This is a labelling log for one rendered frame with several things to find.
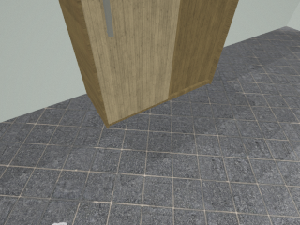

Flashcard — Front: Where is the handle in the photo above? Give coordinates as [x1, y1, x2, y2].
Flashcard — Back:
[102, 0, 114, 38]

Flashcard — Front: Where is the wardrobe door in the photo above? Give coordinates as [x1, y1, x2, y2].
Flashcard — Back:
[168, 0, 233, 95]
[81, 0, 181, 124]

